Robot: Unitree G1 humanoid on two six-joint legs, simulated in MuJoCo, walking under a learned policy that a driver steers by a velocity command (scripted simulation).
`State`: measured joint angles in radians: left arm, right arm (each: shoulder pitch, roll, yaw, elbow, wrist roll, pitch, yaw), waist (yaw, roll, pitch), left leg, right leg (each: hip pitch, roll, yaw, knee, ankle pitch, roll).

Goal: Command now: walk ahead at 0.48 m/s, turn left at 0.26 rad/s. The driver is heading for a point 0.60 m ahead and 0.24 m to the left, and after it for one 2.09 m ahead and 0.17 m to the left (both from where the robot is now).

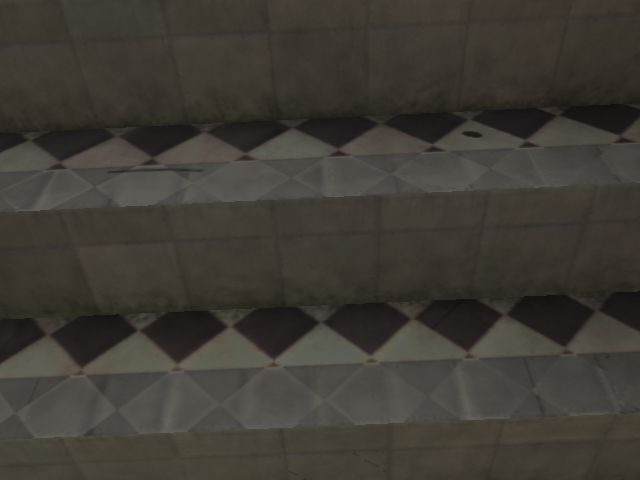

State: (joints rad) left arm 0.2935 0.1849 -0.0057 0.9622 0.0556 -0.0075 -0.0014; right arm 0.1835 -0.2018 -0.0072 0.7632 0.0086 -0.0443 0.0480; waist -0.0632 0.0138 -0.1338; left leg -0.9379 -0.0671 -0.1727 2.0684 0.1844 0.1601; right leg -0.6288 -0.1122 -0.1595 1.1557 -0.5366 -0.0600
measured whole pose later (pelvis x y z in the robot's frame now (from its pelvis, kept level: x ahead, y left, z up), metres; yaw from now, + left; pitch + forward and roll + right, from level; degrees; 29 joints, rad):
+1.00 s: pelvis +0.41 +0.10 +0.32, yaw +32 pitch +5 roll -6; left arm -0.07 -0.06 -0.17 0.60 0.02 -0.11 0.03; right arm 0.42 -0.10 0.03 1.04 -0.02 0.03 -0.01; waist -0.05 0.00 -0.08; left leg -0.15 0.00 -0.16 0.32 -0.24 0.07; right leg -1.49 -0.04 -0.14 2.22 -0.08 -0.05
